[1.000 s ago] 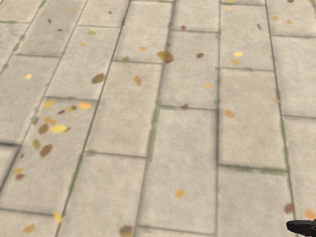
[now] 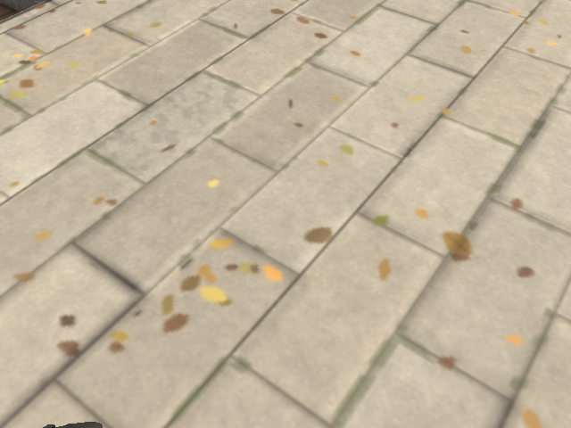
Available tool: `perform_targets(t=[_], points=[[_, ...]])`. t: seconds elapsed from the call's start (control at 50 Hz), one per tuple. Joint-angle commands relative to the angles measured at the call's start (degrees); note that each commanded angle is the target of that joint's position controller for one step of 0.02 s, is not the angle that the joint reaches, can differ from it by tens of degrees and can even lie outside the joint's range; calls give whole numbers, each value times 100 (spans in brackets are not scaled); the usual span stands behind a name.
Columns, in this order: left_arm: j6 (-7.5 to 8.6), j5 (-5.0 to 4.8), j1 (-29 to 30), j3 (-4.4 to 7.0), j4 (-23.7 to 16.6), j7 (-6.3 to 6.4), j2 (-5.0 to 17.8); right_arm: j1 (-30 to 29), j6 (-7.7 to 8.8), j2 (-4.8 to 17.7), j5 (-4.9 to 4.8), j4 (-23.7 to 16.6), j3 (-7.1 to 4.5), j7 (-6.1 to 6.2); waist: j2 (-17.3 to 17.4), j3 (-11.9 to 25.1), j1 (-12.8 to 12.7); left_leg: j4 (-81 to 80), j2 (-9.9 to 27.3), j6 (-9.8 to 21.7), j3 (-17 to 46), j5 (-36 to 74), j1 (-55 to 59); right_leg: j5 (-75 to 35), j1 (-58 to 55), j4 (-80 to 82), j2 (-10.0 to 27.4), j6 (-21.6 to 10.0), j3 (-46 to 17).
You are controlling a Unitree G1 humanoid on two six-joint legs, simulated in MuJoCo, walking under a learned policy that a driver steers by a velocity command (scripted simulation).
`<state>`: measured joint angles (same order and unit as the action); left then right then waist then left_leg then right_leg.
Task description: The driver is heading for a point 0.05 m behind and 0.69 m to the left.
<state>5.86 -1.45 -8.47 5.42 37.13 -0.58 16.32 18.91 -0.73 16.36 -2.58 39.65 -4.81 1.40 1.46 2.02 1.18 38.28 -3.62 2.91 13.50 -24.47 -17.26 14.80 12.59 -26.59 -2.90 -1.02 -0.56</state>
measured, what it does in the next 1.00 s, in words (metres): walks ahead, turning left: left foot, then right foot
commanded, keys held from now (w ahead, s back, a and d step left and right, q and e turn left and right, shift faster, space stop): w+q+shift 1.00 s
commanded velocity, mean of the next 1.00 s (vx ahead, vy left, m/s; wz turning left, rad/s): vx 0.90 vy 0.00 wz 0.94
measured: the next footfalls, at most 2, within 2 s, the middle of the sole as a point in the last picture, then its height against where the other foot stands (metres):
left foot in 0.42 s outside the picture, level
right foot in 0.86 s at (177, 314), level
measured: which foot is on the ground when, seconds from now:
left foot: up 0.00-0.40, down 0.42-0.86, up 0.88-1.00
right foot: down 0.00-0.42, up 0.44-0.84, down 0.86-1.00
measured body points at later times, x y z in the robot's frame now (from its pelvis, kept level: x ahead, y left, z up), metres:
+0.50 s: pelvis +0.28 +0.11 -0.04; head +0.32 +0.12 +0.41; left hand +0.16 +0.35 -0.16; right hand +0.56 -0.05 -0.13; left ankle +0.33 +0.16 -0.73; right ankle +0.11 -0.11 -0.60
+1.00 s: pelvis +0.68 +0.34 -0.01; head +0.70 +0.36 +0.44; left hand +0.54 +0.62 -0.11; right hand +0.98 +0.23 -0.11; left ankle +0.52 +0.28 -0.62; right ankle +0.80 +0.28 -0.73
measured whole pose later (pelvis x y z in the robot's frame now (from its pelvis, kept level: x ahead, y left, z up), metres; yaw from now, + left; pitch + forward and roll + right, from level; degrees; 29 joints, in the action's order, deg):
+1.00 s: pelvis +0.68 +0.34 -0.01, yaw +54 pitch +1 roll -2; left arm 3.4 3.3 -12.0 2.4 40.0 1.0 17.3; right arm 15.6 1.7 21.7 1.4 44.4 -3.7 -1.5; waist 2.5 -2.4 1.1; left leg 75.7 -3.1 7.0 3.3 -17.1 -22.3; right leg 14.7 18.7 -32.2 1.8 1.1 5.6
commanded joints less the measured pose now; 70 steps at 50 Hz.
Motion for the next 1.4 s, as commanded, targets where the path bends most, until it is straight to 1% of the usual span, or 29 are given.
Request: perform_targets(t=[0.02, 0.1, 0.3, 0.36, 0.4, 0.42, 0.44, 0.46, 0.48, 0.52, 0.58, 0.66, 0.78, 0.82, 0.84, 0.86, 0.88, 0.9, 0.92, 0.96, 1.08, 1.18, 1.22, 1.26, 1.28, 1.3, 1.32, 1.34, 1.4], points=[[-172, 565, -1297, 261, 40, 114, 1124, -1552, 174, 663, 595, -1050, -98, -167, -944, -360, -835, 2111, 287, 58, -466, -172, -4029, 2999, -2351, 1597, 2894, -745, -3424], [-192, 347, -966, 7, 97, 147, 675, -1112, 55, 460, 559, -741, -80, -611, -830, -577, -396, 3196, 549, -82, -835, 1123, -3564, 1154, -1358, 1792, 1817, -297, -1182], [-1, 374, -1914, -96, 907, 137, 608, -2744, 11, 278, 489, -1184, 196, -832, -590, -1332, -615, 1346, 653, 348, -2073, 1755, -3197, -1826, -1612, 2219, 1676, -171, 1149], [-88, 350, -1985, -72, 1035, 231, 955, -2256, 2, 290, 454, -1063, 216, -694, -858, -693, -134, 703, -65, 792, -2732, 1153, -1622, -7002, -1977, 889, 1765, -50, 1658], [-247, 367, -1700, 27, 913, 260, 1370, -383, 52, 738, 402, -591, 0, -559, -1102, 378, 825, 616, -451, 1094, -2493, 439, 472, -8066, -1575, -1491, 2042, -229, 1561], [-254, 369, -1498, 23, 806, 223, 1364, 822, 93, 1069, 436, -187, -195, -436, -839, 929, 1366, 1, -450, 1267, -1931, 425, 2335, -6729, -393, -3290, 1922, -181, 1507], [-211, 334, -1514, -111, 560, 88, 645, 354, 10, 1572, 308, -183, -394, -312, 833, 1011, 707, -750, 743, 1548, 328, -824, 3969, -27, 2075, -5460, 719, 111, 1396], [-56, 282, -1184, -182, -128, 28, 708, 284, -50, 2001, 421, -494, -436, -321, 803, 1786, 610, -1874, 1877, 2393, 3414, -1582, 4551, 1052, 3466, -6843, 133, 241, 242], [60, 317, -313, -160, -281, 13, 909, 544, -67, 1734, 429, -343, -403, -243, -189, 1233, 887, -2234, 1785, 2148, 3153, -1076, 4136, 400, 3919, -6635, 485, 170, -363], [95, 355, -465, -282, -260, 40, 665, 350, 115, 1337, 411, -30, -277, -142, -628, -73, 182, -2447, 1421, 1789, 2090, 287, 2126, 318, 3309, -5368, 982, 167, -345], [-267, 624, -913, -318, -83, 11, 613, -115, 351, 954, 314, -86, -75, -117, -493, -510, -409, -2527, 695, 1717, 1047, 1050, 599, 828, 2580, -4596, 1196, 388, -285], [-357, 489, 604, -442, -674, -61, 425, 154, 499, 974, 319, 26, -67, -190, -207, -1119, -77, -3087, 317, 1565, 865, 1518, -447, -529, 2479, -2782, 1083, 600, 109], [-258, 358, 1289, -492, -870, -105, 462, 597, 515, 1262, 212, 330, -175, -142, 63, -567, 304, -2432, 479, 1057, 948, 4612, 967, -1884, 1449, -755, 427, 228, 119], [-235, 319, 415, -345, -640, 9, 812, 420, 522, 1507, 234, 341, -218, -109, 117, 143, -142, -1284, 436, 732, 955, 6197, 1167, -1277, -102, -555, 76, 114, 74], [-217, 259, -664, -200, -410, 114, 1108, 135, 542, 1731, 284, 309, -262, -145, 164, 698, -812, -37, 384, 612, 928, 6262, 856, -845, -1346, -596, 154, 62, 23], [-214, 303, -2006, -33, -118, 259, 1430, -184, 617, 1500, 351, 246, -207, -175, 76, 1297, -1502, 1524, 115, 531, 685, 5431, 24, 22, -2869, -809, 656, -30, -300], [-181, 558, -2714, 66, 51, 349, 1765, -76, 664, 369, 296, 37, 67, -157, -1517, 1851, -1378, 3669, -488, 490, 72, 142, -1486, 1928, -4176, -366, 2376, -272, -2261], [-191, 588, -1949, 109, -74, 249, 1873, 418, 616, 488, 78, -223, 163, -138, -2619, 2430, -698, 4536, -488, 447, -331, -264, -2356, 2721, -4103, 912, 3168, -687, -5143], [-223, 520, -1159, 23, -220, 212, 1194, -81, 507, 912, 284, -15, 109, -110, -1392, 1337, -686, 4470, 50, 473, -499, 485, -2580, 3354, -3083, 1135, 2723, -647, -4349], [-232, 499, -914, -110, -7, 165, 648, -540, 355, 885, 423, 8, 94, -278, -338, 277, -525, 4073, 476, 390, -750, 913, -2434, 1669, -1742, 1113, 2305, -558, -2613], [64, 272, -1233, -232, 765, -16, 279, -1515, 51, 223, 478, -684, 329, -585, -546, -678, -71, 3431, 920, 328, -1063, 1519, -2745, -1205, -562, 1705, 1846, -153, 258], [138, 274, -1199, -174, 926, 62, 649, -2376, 99, 252, 487, -967, 416, -742, -225, -1259, 2, 916, 526, 493, -2181, 2581, -1844, -3826, -453, 1927, 1413, -36, 1705], [77, 209, -1360, -90, 889, 133, 1052, -1862, 176, 316, 521, -732, 374, -712, -404, -768, 228, 361, -32, 568, -2537, 2559, -892, -6185, -933, 915, 1447, 26, 1764], [-90, 124, -1117, -1, 752, 176, 1388, -173, 224, 660, 508, -204, 169, -572, -596, 219, 1029, 66, -359, 793, -2225, 2510, 1026, -6753, -732, -1329, 1707, 19, 1577], [-71, -91, -644, 177, 352, 297, 1852, 670, 223, 1456, -131, -132, -299, -462, -895, 691, 1443, -327, -39, 871, -1562, 3229, 2618, -5674, 65, -2600, 1299, 324, 1301], [-29, 102, -656, -50, 239, 291, 895, 507, 159, 1777, -223, -82, -359, -254, 690, 533, 960, -741, 625, 1132, -376, 4630, 3668, 789, 1621, -4746, 279, 676, 1195], [99, 254, -1512, -216, -138, 278, 570, -67, 205, 2225, 236, -538, -348, -253, 1239, 1885, 156, -581, 1879, 2288, 2256, 6602, 4860, 2281, 2743, -6719, -126, 785, -34], [211, 93, -1208, -192, -347, 246, 1002, -204, 191, 1972, 419, -794, -397, -266, 430, 2915, 449, -1422, 2239, 2693, 3158, 4283, 4987, 1828, 3033, -6929, 2, 642, -973], [129, 143, -778, -120, -322, 314, 1018, -881, 424, 1158, -36, -830, -192, -321, -1081, 983, -287, -2225, 1317, 1980, 2397, 1788, 2359, 963, 2792, -5304, 599, 480, -1002]])
Keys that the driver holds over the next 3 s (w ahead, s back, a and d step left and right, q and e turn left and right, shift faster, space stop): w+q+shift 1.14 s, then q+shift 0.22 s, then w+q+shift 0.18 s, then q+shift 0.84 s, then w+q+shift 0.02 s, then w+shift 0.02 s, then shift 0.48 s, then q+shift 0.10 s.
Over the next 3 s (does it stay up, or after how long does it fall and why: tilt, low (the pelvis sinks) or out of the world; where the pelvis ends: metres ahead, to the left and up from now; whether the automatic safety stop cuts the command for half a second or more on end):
stays up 0.88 1.00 0.00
